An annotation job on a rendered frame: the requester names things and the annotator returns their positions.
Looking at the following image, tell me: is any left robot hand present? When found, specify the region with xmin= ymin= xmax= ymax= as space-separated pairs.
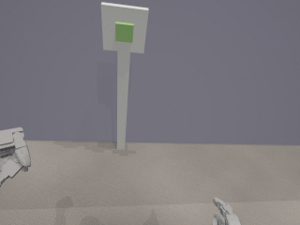
xmin=0 ymin=127 xmax=31 ymax=187

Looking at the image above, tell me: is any right robot hand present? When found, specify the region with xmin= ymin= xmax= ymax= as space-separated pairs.
xmin=212 ymin=197 xmax=242 ymax=225

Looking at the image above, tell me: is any panel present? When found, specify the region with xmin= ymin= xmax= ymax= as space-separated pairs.
xmin=100 ymin=2 xmax=149 ymax=150

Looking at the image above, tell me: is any button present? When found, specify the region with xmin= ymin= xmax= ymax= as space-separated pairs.
xmin=115 ymin=22 xmax=134 ymax=43

